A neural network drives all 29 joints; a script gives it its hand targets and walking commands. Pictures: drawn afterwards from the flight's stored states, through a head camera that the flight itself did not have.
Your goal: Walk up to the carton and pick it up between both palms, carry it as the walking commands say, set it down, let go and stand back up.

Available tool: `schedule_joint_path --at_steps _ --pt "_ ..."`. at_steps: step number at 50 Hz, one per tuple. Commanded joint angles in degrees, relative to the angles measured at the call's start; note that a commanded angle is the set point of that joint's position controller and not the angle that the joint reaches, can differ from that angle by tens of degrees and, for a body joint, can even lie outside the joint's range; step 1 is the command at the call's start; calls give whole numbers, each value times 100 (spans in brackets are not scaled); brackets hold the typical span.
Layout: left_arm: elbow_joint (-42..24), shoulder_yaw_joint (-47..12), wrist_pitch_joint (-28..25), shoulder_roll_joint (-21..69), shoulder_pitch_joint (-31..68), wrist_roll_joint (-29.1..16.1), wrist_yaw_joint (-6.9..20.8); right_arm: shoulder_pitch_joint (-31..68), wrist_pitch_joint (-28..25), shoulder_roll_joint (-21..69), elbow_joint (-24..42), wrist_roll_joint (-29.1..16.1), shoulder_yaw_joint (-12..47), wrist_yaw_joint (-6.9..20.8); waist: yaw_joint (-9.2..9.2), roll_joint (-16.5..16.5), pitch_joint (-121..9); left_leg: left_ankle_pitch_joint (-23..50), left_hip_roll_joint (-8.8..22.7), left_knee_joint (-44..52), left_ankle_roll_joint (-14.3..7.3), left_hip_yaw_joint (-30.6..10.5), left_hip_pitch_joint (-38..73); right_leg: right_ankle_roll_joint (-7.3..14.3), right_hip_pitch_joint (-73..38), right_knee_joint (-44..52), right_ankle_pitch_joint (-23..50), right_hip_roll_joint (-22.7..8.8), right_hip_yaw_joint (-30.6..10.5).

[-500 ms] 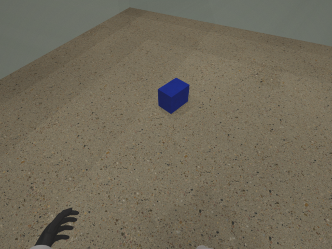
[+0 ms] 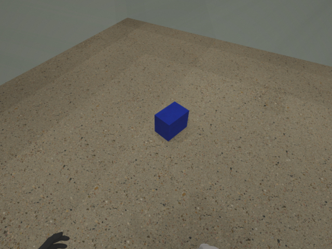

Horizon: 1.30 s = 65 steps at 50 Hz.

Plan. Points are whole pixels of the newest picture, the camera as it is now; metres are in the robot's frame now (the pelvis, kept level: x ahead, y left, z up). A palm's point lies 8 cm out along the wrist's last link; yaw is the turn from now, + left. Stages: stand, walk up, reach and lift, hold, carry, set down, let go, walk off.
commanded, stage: walk up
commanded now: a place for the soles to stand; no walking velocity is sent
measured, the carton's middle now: (171, 121) +1.17 -0.06 -0.67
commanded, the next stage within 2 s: none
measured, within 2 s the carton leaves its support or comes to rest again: neither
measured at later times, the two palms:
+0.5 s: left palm (66, 209) +0.27 +0.29 -0.09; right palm (287, 163) +0.39 -0.36 -0.06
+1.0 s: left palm (114, 135) +0.51 +0.19 -0.06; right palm (287, 121) +0.59 -0.46 -0.07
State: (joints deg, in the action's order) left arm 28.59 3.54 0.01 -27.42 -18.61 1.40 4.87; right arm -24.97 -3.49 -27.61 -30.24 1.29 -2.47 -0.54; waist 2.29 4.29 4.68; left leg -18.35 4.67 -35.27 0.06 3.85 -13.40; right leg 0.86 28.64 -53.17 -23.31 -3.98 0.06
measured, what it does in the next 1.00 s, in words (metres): walks ahead: right foot, then left foot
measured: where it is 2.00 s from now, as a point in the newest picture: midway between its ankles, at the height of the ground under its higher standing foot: (191, 174)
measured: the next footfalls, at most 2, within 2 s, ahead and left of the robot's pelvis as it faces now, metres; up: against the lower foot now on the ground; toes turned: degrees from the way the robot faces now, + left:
right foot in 0.12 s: +0.23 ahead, -0.18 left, +0.00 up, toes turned -3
left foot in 0.44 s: +0.36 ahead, +0.07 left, +0.00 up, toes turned +6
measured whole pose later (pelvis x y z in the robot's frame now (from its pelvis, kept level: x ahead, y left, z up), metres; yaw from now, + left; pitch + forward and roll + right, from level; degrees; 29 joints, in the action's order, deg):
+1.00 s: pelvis +0.45 -0.14 -0.01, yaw +5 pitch -4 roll +0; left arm 29.0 3.1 -0.7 -27.1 -21.2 1.3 1.2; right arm -21.0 -0.9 -28.2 -30.9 -0.2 -2.5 0.6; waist -2.3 -1.1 6.6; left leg -28.8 2.2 -60.1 -1.9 0.7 -27.8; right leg 2.2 18.2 -39.9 -17.9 -2.4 4.4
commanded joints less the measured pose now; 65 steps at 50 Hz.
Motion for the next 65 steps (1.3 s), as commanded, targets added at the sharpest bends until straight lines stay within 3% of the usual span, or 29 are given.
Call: schedule_joint_path --at_steps 1,3,5,6,7,8,13,20,21,22,23,24,28,31,35,38,39,40,41,42,45,49,55,56,57,58,59,61,65 --pt "-447 349 -92 -726 4 -8 37 173 -56 -1354 367 -45 -616 40 -54 -1677 -119 -1316 897 1588 -1019 -1014 -380 -136 -580 1112 859 -42 203" --pt "-432 394 -115 -726 -110 -8 -8 302 -59 -1330 429 -59 -573 77 -316 -1348 -82 -1341 723 1050 -784 -559 -965 -134 -1504 1669 1306 108 232" --pt "-241 535 -131 -1047 -671 23 -104 60 -8 -900 448 -62 -432 143 -659 -154 -416 -1067 359 -446 -525 -239 -1802 122 -2880 1999 520 123 -126" --pt "-206 671 -145 -1443 -1202 72 -206 71 -17 -655 607 -135 -323 172 -1049 1002 -848 -1334 -74 -2354 -251 37 -2561 613 -3579 2652 -975 -879 -1803" --pt "-421 688 -158 -1746 -1169 116 -312 201 2 -659 763 -212 -304 148 -1052 1099 -981 -1619 -475 -3558 -126 -550 -2975 1221 -3439 3549 -1987 -1717 -3796" --pt "-449 684 -127 -1715 -1022 70 -380 430 108 -1064 781 -215 -458 90 -1011 378 -534 -1437 -280 -4019 -206 -861 -3160 1653 -2981 3850 -2554 -1922 -4107" --pt "-336 563 -191 -1376 -367 -38 -500 -83 86 -1049 247 -196 -417 88 -446 657 -147 -1077 36 -2705 -181 -727 -2271 1429 -1849 3199 142 -1389 -1990" --pt "-279 322 -219 -950 7 -56 -306 -263 69 -897 70 -105 -360 109 17 370 -143 856 -451 -98 -314 34 581 844 -90 2156 623 -769 -495" --pt "-354 261 -247 -793 3 -28 -259 -514 84 -1137 5 -38 -483 14 235 -17 -493 361 -271 -13 -458 -402 1403 612 333 1318 661 -621 -269" --pt "-484 203 -247 -517 -136 -56 -215 -711 54 -1663 104 31 -640 -77 423 -1517 -851 -1341 1039 899 -788 -2623 1935 235 1104 -634 79 -62 305" --pt "-702 297 -179 -690 -208 -54 -240 -834 36 -1952 286 65 -716 -134 389 -1681 -896 -2352 1914 1716 -1372 -4695 1949 105 1816 -1712 -1194 526 -299" --pt "-770 432 -84 -1097 120 -13 -274 -621 62 -1736 325 -9 -648 -185 362 -858 -445 -2951 2097 2000 -1629 -4745 1459 125 1862 -2027 -1017 225 -745" --pt "-467 368 -65 -1013 -386 -51 -179 94 -30 -1480 389 -43 -580 -162 -66 -1029 259 -1760 1439 1799 -1391 -2710 313 108 1160 -938 -215 -169 -560" --pt "-437 361 -59 -932 -276 15 -109 -47 -67 -1339 359 -61 -556 -85 12 -1388 109 -478 1155 1654 -1240 -1869 214 2 666 -156 92 -242 -148" --pt "-372 355 -83 -760 -208 -16 -16 383 -54 -1391 451 -59 -594 23 -235 -1647 12 -869 613 1397 -898 -873 -786 -110 -1060 1203 1320 -44 261" --pt "-245 454 -88 -887 -601 11 -129 254 26 -1182 485 -99 -483 57 -526 -866 -303 -1194 458 135 -651 -571 -1278 33 -2189 1842 935 239 192" --pt "-192 584 -123 -1244 -1005 62 -211 184 37 -884 556 -106 -392 79 -817 382 -482 -1354 29 -1378 -414 -268 -1968 339 -2832 2518 -396 -366 -944" --pt "-315 657 -148 -1652 -1177 93 -271 165 36 -553 716 -170 -275 80 -1042 1494 -798 -1788 -396 -3046 -193 -275 -2575 975 -3107 3193 -1880 -1418 -2883" --pt "-437 681 -129 -1756 -1071 87 -351 383 107 -884 809 -187 -367 22 -988 794 -443 -1512 -481 -3820 -149 -814 -3015 1374 -2785 3749 -2483 -1719 -3813" --pt "-437 692 -130 -1647 -1034 56 -410 421 187 -1232 777 -224 -521 3 -994 312 -119 -1373 -273 -3887 -166 -985 -3078 1595 -2634 3813 -2112 -1915 -3839" --pt "-329 584 -119 -1508 -539 -25 -462 11 151 -1171 414 -170 -500 10 -560 377 6 -1151 31 -3255 -232 -840 -2591 1462 -1932 3429 -1276 -1618 -2579" --pt "-198 512 -172 -1306 -363 -20 -416 120 138 -1072 389 -119 -392 97 -513 843 19 -857 14 -1874 -202 -376 -1645 1331 -1200 3438 -444 -1251 -1433" --pt "-170 332 -170 -1151 -96 -86 -273 131 120 -941 251 -82 -362 132 -157 390 -97 687 -402 -294 -299 -18 259 839 -265 2743 -709 -918 -671" --pt "-230 287 -157 -1014 -38 -43 -253 -170 110 -1111 130 -67 -427 75 29 -62 -265 193 -364 -15 -415 -317 1010 705 174 2021 -853 -680 -490" --pt "-259 250 -171 -830 -161 -47 -223 -420 97 -1503 163 4 -590 -6 263 -1043 -519 -1027 418 419 -718 -1679 1704 417 873 649 -528 -341 -117" --pt "-420 201 -178 -581 -270 -62 -199 -647 49 -1904 276 83 -674 -91 338 -2091 -753 -2352 1774 1606 -1325 -4268 1857 144 1475 -1147 -1266 343 58" --pt "-516 354 -89 -1049 -28 -41 -271 -507 72 -1796 389 52 -662 -157 325 -1112 -293 -2201 2056 1838 -1765 -4583 1469 89 1804 -1639 -1101 294 -584" --pt "-509 366 -49 -1162 -31 18 -259 -257 31 -1550 348 -72 -597 -225 90 -474 319 -1527 1878 1808 -1599 -3691 888 91 1750 -1590 -588 44 -784" --pt "-233 319 -85 -957 -418 -58 -234 17 -31 -1389 346 -58 -576 -143 -36 -1395 61 969 1313 1298 -1423 -2102 686 18 767 -296 -175 -83 -445"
